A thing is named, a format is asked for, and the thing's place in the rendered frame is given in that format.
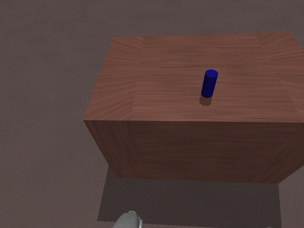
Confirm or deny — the can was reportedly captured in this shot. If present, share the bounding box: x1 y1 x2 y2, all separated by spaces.
201 69 218 98

